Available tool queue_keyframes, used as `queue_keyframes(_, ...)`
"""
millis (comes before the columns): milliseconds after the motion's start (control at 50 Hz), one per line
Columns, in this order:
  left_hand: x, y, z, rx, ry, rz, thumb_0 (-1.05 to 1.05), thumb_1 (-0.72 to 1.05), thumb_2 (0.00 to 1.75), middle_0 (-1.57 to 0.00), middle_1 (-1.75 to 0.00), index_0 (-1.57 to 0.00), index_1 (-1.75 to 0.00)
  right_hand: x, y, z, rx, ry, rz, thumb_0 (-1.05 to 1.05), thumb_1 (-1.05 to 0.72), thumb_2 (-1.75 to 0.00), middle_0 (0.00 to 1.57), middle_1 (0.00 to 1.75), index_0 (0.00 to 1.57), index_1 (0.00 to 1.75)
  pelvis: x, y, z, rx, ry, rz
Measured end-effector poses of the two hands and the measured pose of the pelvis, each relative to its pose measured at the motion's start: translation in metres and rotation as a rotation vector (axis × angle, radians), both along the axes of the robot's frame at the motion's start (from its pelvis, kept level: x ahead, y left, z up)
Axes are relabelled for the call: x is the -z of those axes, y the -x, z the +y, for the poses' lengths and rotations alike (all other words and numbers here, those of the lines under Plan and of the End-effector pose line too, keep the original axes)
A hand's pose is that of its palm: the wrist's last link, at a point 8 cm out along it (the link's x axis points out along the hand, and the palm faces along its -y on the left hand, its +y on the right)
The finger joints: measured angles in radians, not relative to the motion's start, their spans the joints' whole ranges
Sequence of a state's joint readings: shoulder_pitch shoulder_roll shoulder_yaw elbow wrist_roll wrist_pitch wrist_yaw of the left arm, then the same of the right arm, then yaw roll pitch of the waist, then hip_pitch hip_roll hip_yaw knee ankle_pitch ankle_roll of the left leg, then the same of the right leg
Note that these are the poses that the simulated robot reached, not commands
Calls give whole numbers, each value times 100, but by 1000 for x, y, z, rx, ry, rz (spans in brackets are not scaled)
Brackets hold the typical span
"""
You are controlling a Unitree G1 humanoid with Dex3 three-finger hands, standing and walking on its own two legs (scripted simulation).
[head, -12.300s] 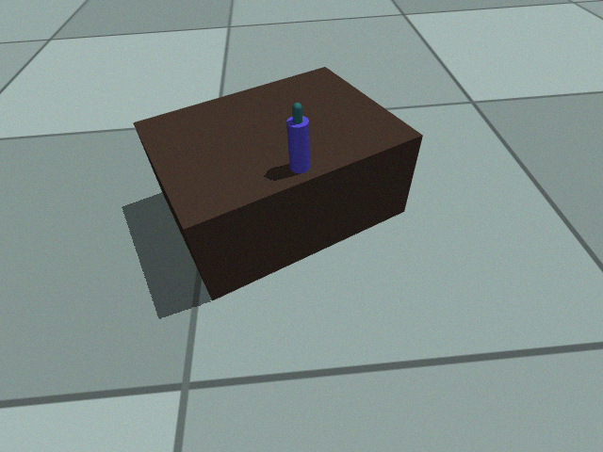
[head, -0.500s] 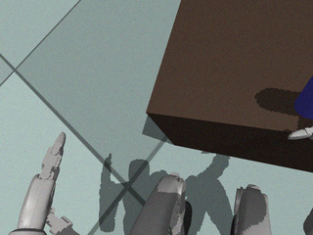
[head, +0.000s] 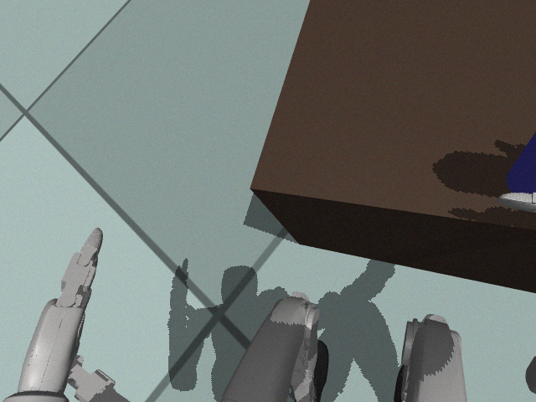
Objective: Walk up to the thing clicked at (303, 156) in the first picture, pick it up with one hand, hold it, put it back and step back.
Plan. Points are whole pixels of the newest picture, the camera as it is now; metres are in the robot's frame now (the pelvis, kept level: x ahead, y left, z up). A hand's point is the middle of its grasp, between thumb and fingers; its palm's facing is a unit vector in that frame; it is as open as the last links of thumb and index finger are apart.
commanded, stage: close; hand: right
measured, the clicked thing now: out of the picture +0.49 -0.25 -0.01
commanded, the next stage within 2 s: settle in 0.18 s
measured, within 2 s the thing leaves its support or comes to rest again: leaves its support in 0.62 s
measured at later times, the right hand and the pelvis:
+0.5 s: hand out of the picture +0.48 -0.25 -0.05, palm faces +0.28 +0.96 +0.00, open 10.2 cm; pelvis +0.00 +0.00 +0.01, yaw +0 degrees
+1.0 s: hand out of the picture +0.48 -0.25 +0.01, palm faces +0.30 +0.95 +0.00, open 10.3 cm; pelvis +0.01 +0.00 +0.05, yaw -1 degrees
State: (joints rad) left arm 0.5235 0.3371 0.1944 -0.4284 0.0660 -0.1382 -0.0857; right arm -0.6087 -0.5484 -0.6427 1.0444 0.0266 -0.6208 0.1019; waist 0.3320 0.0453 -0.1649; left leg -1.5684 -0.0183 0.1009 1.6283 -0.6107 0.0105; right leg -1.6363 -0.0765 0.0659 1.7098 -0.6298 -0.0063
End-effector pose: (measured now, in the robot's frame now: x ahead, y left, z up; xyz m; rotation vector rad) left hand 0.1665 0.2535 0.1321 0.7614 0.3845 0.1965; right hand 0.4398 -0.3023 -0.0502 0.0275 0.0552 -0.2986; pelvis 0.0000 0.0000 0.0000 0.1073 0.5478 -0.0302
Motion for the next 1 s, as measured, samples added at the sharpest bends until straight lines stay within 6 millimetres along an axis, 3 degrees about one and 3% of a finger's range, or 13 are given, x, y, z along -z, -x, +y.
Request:
queue_keyframes(140,3,-1,-4,-6,20,-7,-1,-54,6,-5,-5,-5,-6,-5,-5,0,-2,18,0,-1,27,-45,82,67,91,69,1,1,0,2,1,-9)
queue_keyframes(420,-4,0,-7,-5,28,-13,0,-55,7,-6,-5,-5,-6,-5,-4,3,-14,13,23,-2,40,-89,74,92,81,95,-5,1,-1,1,1,-13)
queue_keyframes(600,-4,0,-3,-29,51,14,0,-55,8,-6,-5,-6,-6,-9,6,7,-10,-2,63,-1,46,-100,70,103,77,106,-16,-3,-1,0,2,-20)
queue_keyframes(740,1,-2,-1,-54,97,40,-1,-55,8,-6,-5,-5,-6,-29,7,12,-8,9,59,-1,48,-103,70,104,77,108,-29,-6,1,7,5,-42)
queue_keyframes(1000,-9,-6,4,-60,114,43,-1,-55,7,-6,-5,-5,-6,-60,-3,11,2,7,47,-1,49,-104,69,106,76,110,-48,-12,1,7,11,-57)
